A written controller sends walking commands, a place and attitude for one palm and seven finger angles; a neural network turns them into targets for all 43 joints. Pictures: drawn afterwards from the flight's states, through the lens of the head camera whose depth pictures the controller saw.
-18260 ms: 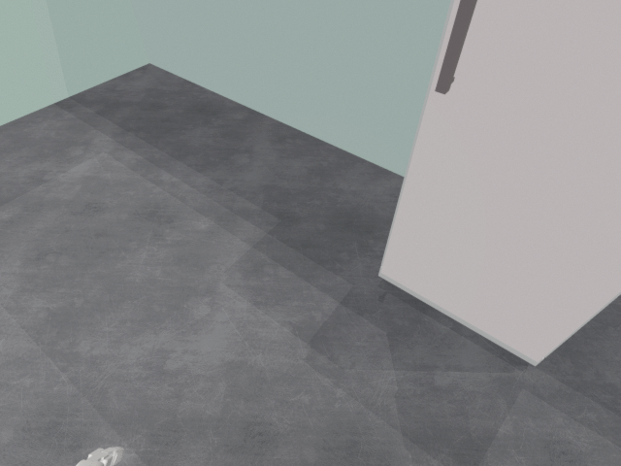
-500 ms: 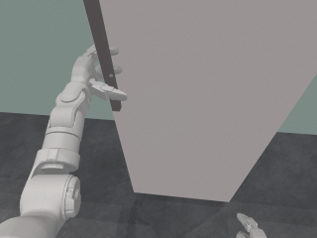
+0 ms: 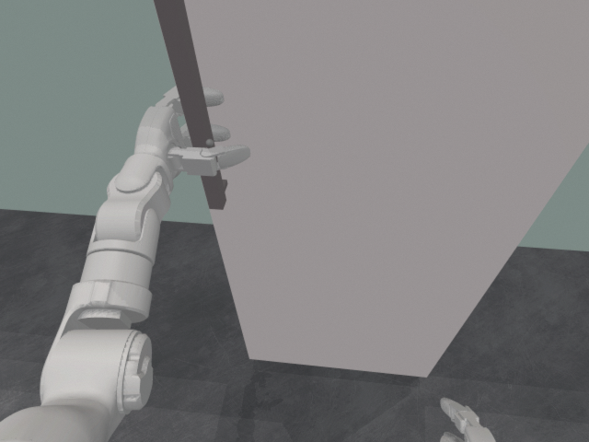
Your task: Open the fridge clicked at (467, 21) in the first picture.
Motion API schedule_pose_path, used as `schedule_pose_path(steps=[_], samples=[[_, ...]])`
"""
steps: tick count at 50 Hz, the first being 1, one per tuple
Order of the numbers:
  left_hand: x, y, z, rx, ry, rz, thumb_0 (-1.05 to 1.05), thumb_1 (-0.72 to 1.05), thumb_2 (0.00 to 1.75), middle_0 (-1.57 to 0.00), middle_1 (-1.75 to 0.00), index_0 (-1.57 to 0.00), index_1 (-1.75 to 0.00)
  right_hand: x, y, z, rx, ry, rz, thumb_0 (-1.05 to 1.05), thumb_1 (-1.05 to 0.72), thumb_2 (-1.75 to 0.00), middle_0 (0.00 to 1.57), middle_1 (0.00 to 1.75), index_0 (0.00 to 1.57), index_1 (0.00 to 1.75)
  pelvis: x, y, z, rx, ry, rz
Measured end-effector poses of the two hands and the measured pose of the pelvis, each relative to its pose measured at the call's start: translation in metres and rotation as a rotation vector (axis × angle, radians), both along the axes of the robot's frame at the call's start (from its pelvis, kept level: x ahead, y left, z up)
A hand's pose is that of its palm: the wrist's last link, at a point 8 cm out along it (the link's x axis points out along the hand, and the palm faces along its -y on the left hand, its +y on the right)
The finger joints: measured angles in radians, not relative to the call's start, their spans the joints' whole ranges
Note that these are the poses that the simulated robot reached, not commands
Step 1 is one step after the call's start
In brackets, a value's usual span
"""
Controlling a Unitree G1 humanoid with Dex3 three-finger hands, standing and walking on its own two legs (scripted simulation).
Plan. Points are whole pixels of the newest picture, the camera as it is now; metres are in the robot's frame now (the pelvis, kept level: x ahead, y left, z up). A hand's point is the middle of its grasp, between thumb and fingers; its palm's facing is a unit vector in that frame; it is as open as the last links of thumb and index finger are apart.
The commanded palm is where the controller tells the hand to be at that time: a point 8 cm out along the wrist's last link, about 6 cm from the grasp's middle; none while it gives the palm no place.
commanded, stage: grip the handle and tug to test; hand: left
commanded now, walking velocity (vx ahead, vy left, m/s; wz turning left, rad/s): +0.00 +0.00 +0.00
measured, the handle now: (198, 95) +0.48 +0.16 +0.25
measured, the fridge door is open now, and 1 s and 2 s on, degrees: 0 0 8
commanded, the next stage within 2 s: pull the door a little, standing still in 1.04 s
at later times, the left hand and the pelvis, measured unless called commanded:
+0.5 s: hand (208, 143) +0.42 +0.14 +0.22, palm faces -0.03 -1.00 -0.01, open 5.8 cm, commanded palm +0.40 +0.18 +0.22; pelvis +0.00 +0.00 +0.00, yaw +0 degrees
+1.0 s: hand (209, 145) +0.42 +0.14 +0.21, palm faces -0.05 -1.00 -0.01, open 5.9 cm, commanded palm +0.37 +0.19 +0.22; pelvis +0.01 +0.00 +0.00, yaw -2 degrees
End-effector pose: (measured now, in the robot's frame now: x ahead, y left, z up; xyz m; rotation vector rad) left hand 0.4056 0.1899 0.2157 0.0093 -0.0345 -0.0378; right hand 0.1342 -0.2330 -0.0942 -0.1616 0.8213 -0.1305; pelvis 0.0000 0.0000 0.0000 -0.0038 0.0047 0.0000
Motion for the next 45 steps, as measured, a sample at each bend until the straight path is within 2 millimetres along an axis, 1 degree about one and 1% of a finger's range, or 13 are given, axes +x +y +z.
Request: schedule_pose_path(steps=[13, 16, 34, 40, 45], samples=[[-0.001, 0.003, -0.001, -0.004, 0.005, -0.002, 0.00, 0.59, 0.76, -0.41, -1.35, -0.39, -1.34, 0.010, 0.002, 0.005, 0.002, -0.023, 0.008, 0.01, -0.91, -0.90, 0.20, 0.30, 0.20, 0.30, 0.001, -0.001, 0.000, -0.001, -0.002, 0.000], [-0.001, 0.002, -0.001, -0.005, 0.005, -0.004, 0.00, 0.69, 0.81, -0.41, -1.36, -0.39, -1.35, 0.009, 0.002, 0.004, 0.002, -0.021, 0.007, 0.01, -0.91, -0.90, 0.20, 0.30, 0.20, 0.30, 0.001, -0.001, 0.000, -0.001, -0.001, 0.000], [-0.001, 0.001, -0.001, -0.003, 0.006, 0.006, 0.00, 0.70, 0.82, -0.39, -1.39, -0.37, -1.38, -0.001, 0.002, -0.001, 0.002, 0.010, 0.004, 0.01, -0.91, -0.90, 0.20, 0.30, 0.20, 0.30, -0.001, -0.001, 0.000, 0.000, -0.002, 0.002], [-0.002, 0.001, -0.001, -0.002, 0.003, 0.001, 0.00, 0.70, 0.80, -0.39, -1.39, -0.36, -1.38, 0.000, 0.001, 0.002, 0.008, -0.005, -0.009, 0.01, -0.91, -0.90, 0.20, 0.30, 0.20, 0.30, 0.000, 0.000, 0.000, 0.000, -0.003, -0.009], [-0.003, 0.000, -0.001, -0.004, -0.006, 0.001, 0.00, 0.72, 0.79, -0.37, -1.39, -0.34, -1.38, 0.004, -0.001, 0.005, 0.016, -0.023, -0.023, 0.01, -0.91, -0.90, 0.20, 0.30, 0.20, 0.30, 0.004, 0.000, 0.001, -0.001, -0.003, -0.022]])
